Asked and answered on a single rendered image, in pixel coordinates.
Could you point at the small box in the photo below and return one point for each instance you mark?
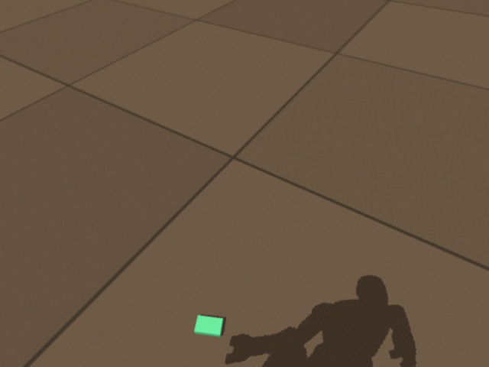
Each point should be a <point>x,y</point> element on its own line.
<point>210,326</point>

